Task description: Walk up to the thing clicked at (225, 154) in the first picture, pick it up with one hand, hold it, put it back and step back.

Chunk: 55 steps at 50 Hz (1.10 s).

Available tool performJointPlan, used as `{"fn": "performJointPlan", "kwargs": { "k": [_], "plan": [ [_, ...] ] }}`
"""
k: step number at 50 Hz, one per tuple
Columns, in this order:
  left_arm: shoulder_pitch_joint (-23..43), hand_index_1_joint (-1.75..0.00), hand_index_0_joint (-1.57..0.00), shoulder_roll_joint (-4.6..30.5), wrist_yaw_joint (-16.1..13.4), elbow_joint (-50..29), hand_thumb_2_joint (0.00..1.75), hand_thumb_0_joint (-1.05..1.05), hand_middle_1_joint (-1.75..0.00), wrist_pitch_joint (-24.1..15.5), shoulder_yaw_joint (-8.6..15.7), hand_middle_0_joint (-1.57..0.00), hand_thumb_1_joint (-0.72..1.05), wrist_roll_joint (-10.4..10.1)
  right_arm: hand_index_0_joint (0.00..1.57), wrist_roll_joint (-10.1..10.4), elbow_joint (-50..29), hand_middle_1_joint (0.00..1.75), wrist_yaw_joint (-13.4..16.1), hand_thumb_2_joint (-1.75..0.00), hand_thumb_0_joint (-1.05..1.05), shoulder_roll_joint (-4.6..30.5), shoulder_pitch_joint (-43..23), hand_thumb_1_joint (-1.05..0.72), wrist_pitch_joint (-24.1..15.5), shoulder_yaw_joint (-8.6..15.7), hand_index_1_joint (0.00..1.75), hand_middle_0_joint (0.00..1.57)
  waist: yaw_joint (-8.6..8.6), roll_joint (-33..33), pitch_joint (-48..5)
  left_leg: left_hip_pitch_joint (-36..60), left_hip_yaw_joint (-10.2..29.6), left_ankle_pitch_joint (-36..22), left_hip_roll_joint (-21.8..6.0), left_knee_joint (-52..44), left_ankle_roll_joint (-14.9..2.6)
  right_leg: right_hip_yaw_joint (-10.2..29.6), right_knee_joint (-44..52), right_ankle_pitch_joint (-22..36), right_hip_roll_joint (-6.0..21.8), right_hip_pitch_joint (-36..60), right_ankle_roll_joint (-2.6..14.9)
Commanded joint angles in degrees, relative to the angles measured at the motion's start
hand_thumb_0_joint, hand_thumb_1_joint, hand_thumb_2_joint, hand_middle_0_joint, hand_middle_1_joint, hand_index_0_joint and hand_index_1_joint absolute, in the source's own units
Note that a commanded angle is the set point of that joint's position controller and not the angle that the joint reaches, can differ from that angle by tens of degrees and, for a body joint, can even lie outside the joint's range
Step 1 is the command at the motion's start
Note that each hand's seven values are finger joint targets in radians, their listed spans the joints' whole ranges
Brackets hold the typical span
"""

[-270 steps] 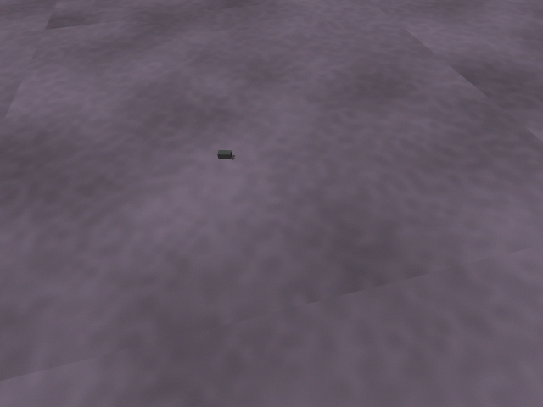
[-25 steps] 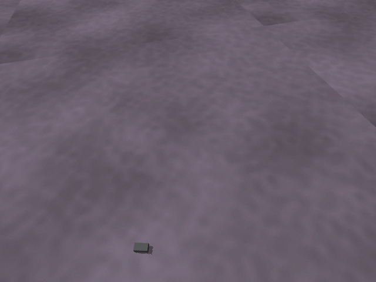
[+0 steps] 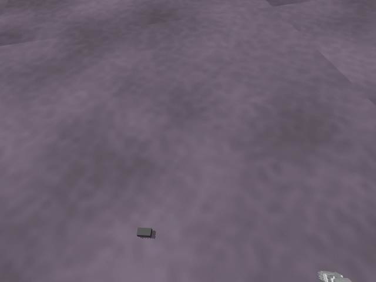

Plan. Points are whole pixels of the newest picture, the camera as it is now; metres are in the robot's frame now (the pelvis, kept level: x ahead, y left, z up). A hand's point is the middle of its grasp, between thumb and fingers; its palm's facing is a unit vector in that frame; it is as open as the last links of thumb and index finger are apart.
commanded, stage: walk up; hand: left
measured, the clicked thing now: (144, 232) +0.43 +0.25 -0.76
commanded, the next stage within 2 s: stand in 1.90 s
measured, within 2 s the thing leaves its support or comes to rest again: neither
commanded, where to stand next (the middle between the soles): +0.06 +0.01 m, yaw +0 degrees
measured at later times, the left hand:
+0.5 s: hand out of the picture -0.04 +0.29 -0.16, palm faces +0.08 -0.90 -0.43, open 7.4 cm
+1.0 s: hand out of the picture +0.07 +0.27 -0.16, palm faces +0.02 -0.92 -0.39, open 7.4 cm
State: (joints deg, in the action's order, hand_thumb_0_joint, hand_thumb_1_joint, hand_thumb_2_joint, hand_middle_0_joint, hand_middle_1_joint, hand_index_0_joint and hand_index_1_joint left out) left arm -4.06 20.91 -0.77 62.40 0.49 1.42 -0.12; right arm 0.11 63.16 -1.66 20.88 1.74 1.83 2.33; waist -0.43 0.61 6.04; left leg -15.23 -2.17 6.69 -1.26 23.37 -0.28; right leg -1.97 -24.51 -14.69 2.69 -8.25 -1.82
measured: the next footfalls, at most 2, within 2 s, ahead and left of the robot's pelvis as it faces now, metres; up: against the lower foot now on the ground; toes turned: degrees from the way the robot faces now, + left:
left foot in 0.44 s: -0.06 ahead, +0.13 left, +0.00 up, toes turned +4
right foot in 0.72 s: +0.09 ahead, -0.12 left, +0.00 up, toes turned +3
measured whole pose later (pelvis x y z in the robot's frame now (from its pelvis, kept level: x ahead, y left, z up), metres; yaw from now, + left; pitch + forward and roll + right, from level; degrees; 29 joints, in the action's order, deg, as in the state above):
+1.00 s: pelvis -0.05 +0.00 -0.03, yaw +4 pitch -2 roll +0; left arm -4.2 21.0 -0.3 51.5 -0.1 1.6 1.3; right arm -0.8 54.4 -0.7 22.5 8.5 1.8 2.6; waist -0.4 0.9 7.2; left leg -16.0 0.4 23.4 -0.6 40.7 -0.7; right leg 0.2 -38.5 -12.2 1.7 -24.5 -0.5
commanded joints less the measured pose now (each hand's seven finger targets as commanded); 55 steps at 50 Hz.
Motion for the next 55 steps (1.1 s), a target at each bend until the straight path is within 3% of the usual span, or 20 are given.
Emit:
{"fn": "performJointPlan", "kwargs": {
  "k": [1, 5, 7, 8, 10, 13, 17, 21, 22, 23, 24, 28, 34, 36, 37, 38, 42, 49, 52, 55],
  "plan": [
    [-2.19, -0.30, -0.20, 12.67, -1.14, -6.32, 0.90, 0.00, -0.30, 0.29, 2.88, -0.20, 0.90, -0.41, 0.20, -0.16, -7.27, 0.30, 1.09, -0.90, 0.00, 15.43, -0.34, -0.90, 0.93, 4.44, 0.30, 0.20, -0.58, 4.77, -14.39, 7.01, 8.98, -22.12, -9.87, 0.92, -7.07, 0.75, -12.39, 10.47, 0.77, -1.91, 3.65],
    [-11.40, -0.30, -0.20, 11.37, -1.21, -6.45, 0.90, 0.00, -0.30, 1.73, 4.17, -0.20, 0.90, -0.11, 0.20, -1.56, -13.38, 0.30, 0.93, -0.90, 0.00, 16.06, -6.33, -0.90, 2.45, 5.52, 0.30, 0.20, 3.01, 12.08, -12.69, -8.33, 14.37, -7.87, -15.15, -0.08, -12.84, 0.73, -25.09, -15.64, -1.51, 0.44, 5.45],
    [-15.26, -0.30, -0.20, 13.26, -1.40, -6.67, 0.90, 0.00, -0.30, 1.31, 5.12, -0.20, 0.90, 0.45, 0.20, -1.75, -15.91, 0.30, 0.93, -0.90, 0.00, 13.42, -8.80, -0.90, 3.17, 5.16, 0.30, 0.20, 6.01, 2.94, -8.76, -10.79, 9.65, -6.24, -7.43, 13.62, -7.55, 8.29, -9.14, -5.87, 5.09, -3.66, 7.92],
    [-13.22, -0.30, -0.20, 18.58, -1.55, -8.54, 0.90, 0.00, -0.30, 0.54, 6.42, -0.20, 0.90, 1.62, 0.20, -1.11, -17.05, 0.30, 0.97, -0.90, 0.00, 10.10, -8.29, -0.90, 3.39, 4.46, 0.30, 0.20, 5.94, -11.67, -4.85, -15.58, 6.03, 8.42, 4.41, 28.16, -1.90, 24.32, 4.50, 8.27, 16.92, -7.27, 10.90],
    [-3.07, -0.30, -0.20, 23.27, -2.16, -13.74, 0.90, 0.00, -0.30, -0.15, 7.15, -0.20, 0.90, 2.69, 0.20, -1.44, -16.77, 0.30, 1.57, -0.90, 0.00, 10.56, 0.02, -0.90, 4.14, 4.69, 0.30, 0.20, 1.07, -11.70, -4.75, -14.90, 15.33, 28.98, 6.73, 47.10, 0.25, 28.89, 5.71, 19.94, 24.75, -16.26, 19.43],
    [2.08, -0.30, -0.20, 17.25, -2.55, -15.33, 0.90, 0.00, -0.30, -1.45, 6.46, -0.20, 0.90, 2.86, 0.20, -0.48, -14.48, 0.30, 0.94, -0.90, 0.00, 13.77, 6.67, -0.90, 2.82, 6.15, 0.30, 0.20, -2.21, -7.46, -8.07, -13.59, 13.93, 18.50, 5.42, 50.86, 1.46, 13.77, -0.27, 15.23, 14.08, -7.94, 13.82],
    [-5.70, -0.30, -0.20, 15.40, -1.04, -15.31, 0.90, 0.00, -0.30, -2.37, 6.56, -0.20, 0.90, 4.21, 0.20, -1.82, -14.86, 0.30, -0.34, -0.90, 0.00, 12.93, 2.60, -0.90, 0.47, 4.85, 0.30, 0.20, 4.17, -12.48, -8.85, -14.31, 5.42, 23.47, 2.10, 24.75, 1.72, 14.06, 3.09, -20.79, 12.05, 4.33, 12.38],
    [-8.20, -0.30, -0.20, 18.01, 0.95, -15.37, 0.90, 0.00, -0.30, -1.13, 7.03, -0.20, 0.90, 2.89, 0.20, -2.40, -12.28, 0.30, -0.17, -0.90, 0.00, 11.27, 10.49, -0.90, -2.01, 4.64, 0.30, 0.20, 0.04, -10.48, -5.35, 5.67, -2.13, 15.41, 4.24, -2.07, -0.35, 8.46, -4.82, -11.85, 9.24, -5.45, 10.24],
    [-8.64, -0.30, -0.20, 14.29, 0.97, -16.15, 0.90, 0.00, -0.30, -0.83, 5.75, -0.20, 0.90, 2.73, 0.20, -2.69, -10.53, 0.30, 0.37, -0.90, 0.00, 13.11, 15.09, -0.90, -2.81, 5.74, 0.30, 0.20, -2.74, -1.50, -7.33, 18.31, 3.06, 13.30, 2.10, -5.21, -1.78, 3.49, -15.53, -11.09, 5.55, -14.75, 7.49],
    [-8.13, -0.30, -0.20, 8.56, 1.21, -18.25, 0.90, 0.00, -0.30, -0.81, 4.07, -0.20, 0.90, 2.10, 0.20, -3.56, -11.45, 0.30, 0.76, -0.90, 0.00, 18.14, 16.80, -0.90, -3.51, 6.87, 0.30, 0.20, -3.16, 12.93, -5.65, 23.88, 29.09, 30.17, -11.67, -12.01, -6.80, -1.77, -32.07, -19.84, -1.64, -32.16, 3.48],
    [-2.46, -0.30, -0.20, 13.46, 0.65, -18.82, 0.90, 0.00, -0.30, -1.37, 5.52, -0.20, 0.90, 2.55, 0.20, -2.66, -12.68, 0.30, 0.70, -0.90, 0.00, 24.27, 16.76, -0.90, -3.90, 7.65, 0.30, 0.20, -5.42, 9.98, -0.94, 13.16, 43.09, 39.37, -22.32, -14.65, -15.17, 5.72, -33.28, -20.40, -1.11, -35.90, 2.87],
    [-8.98, -0.30, -0.20, 13.84, 1.64, -14.57, 0.90, 0.00, -0.30, -2.78, 5.15, -0.20, 0.90, 1.26, 0.20, -1.67, -14.99, 0.30, 1.51, -0.90, 0.00, 16.39, 10.62, -0.90, -5.42, 5.03, 0.30, 0.20, -0.59, 6.77, 0.93, 9.47, 17.53, 8.86, -12.92, -6.69, -11.45, 7.12, -27.67, -9.46, 1.13, -25.15, 2.89],
    [-10.82, -0.30, -0.20, 10.75, 0.90, -11.89, 0.90, 0.00, -0.30, -2.81, 4.55, -0.20, 0.90, 0.63, 0.20, -0.60, -16.13, 0.30, 1.74, -0.90, 0.00, 13.47, 7.15, -0.90, -2.96, 3.22, 0.30, 0.20, 1.65, 8.79, -2.41, -3.22, 5.39, -12.91, -7.73, 7.77, -6.56, -1.22, -7.26, 4.86, -3.48, -0.15, 2.92],
    [-12.57, -0.30, -0.20, 15.45, -0.03, -11.80, 0.90, 0.00, -0.30, -3.40, 5.46, -0.20, 0.90, 1.12, 0.20, 0.85, -16.26, 0.30, 2.08, -0.90, 0.00, 9.87, 9.74, -0.90, -2.18, 2.00, 0.30, 0.20, 2.65, -2.89, -6.91, -5.78, 2.61, -3.77, -2.77, 21.16, -2.97, 9.56, -1.22, 19.93, 3.52, 6.00, 5.50],
    [-10.53, -0.30, -0.20, 18.68, -0.21, -13.04, 0.90, 0.00, -0.30, -3.69, 5.52, -0.20, 0.90, 0.78, 0.20, 1.13, -15.78, 0.30, 2.37, -0.90, 0.00, 8.15, 12.83, -0.90, -1.25, 1.51, 0.30, 0.20, 1.33, -10.68, -9.37, -6.50, 2.07, 20.15, 2.38, 29.32, -0.91, 28.81, 5.49, 17.51, 16.91, 2.06, 12.08],
    [-7.90, -0.30, -0.20, 19.54, -0.24, -13.41, 0.90, 0.00, -0.30, -3.44, 5.35, -0.20, 0.90, 0.98, 0.20, 0.54, -14.39, 0.30, 3.12, -0.90, 0.00, 11.50, 12.52, -0.90, -0.11, 2.78, 0.30, 0.20, 0.82, -9.35, -8.49, -2.18, 6.97, 31.39, 1.29, 34.03, -1.37, 33.40, 5.70, 10.92, 19.51, -5.59, 16.88],
    [-3.53, -0.30, -0.20, 16.82, -0.81, -13.39, 0.90, 0.00, -0.30, -2.94, 4.69, -0.20, 0.90, 1.52, 0.20, 0.19, -11.42, 0.30, 2.63, -0.90, 0.00, 12.34, 13.82, -0.90, 0.10, 2.90, 0.30, 0.20, -0.38, -9.24, -6.76, -4.88, 7.01, 25.25, -1.21, 30.20, -1.32, 20.54, 2.66, 3.74, 12.09, -6.05, 12.38],
    [0.96, -0.30, -0.20, 15.45, -0.39, -14.13, 0.90, 0.00, -0.30, -0.73, 4.19, -0.20, 0.90, 0.52, 0.20, -1.59, -8.80, 0.30, 2.21, -0.90, 0.00, 12.57, 14.54, -0.90, -0.85, 3.73, 0.30, 0.20, -1.53, -10.26, -8.58, 3.93, 2.11, 11.96, 0.76, 9.19, -1.51, 15.56, -5.32, 10.00, 9.82, -13.23, 9.67],
    [1.99, -0.30, -0.20, 13.30, -1.10, -13.50, 0.90, 0.00, -0.30, 0.09, 4.53, -0.20, 0.90, 0.16, 0.20, -1.54, -11.94, 0.30, 1.91, -0.90, 0.00, 20.86, 4.85, -0.90, -1.71, 5.37, 0.30, 0.20, -0.76, 12.50, -4.06, -6.39, 27.92, 3.82, -19.95, -5.41, -13.79, 5.77, -30.63, -16.92, -5.85, -14.91, 3.49],
    [-2.18, -0.30, -0.20, 12.18, -1.08, -12.00, 0.90, 0.00, -0.30, 0.13, 4.15, -0.20, 0.90, -0.42, 0.20, -2.03, -13.33, 0.30, 2.78, -0.90, 0.00, 15.38, 2.61, -0.90, -2.62, 3.91, 0.30, 0.20, 1.79, 5.00, -4.96, 0.70, 15.46, -18.22, -14.35, 3.26, -12.92, 9.05, -38.43, -16.58, -5.79, -18.04, 3.63]
  ]
}}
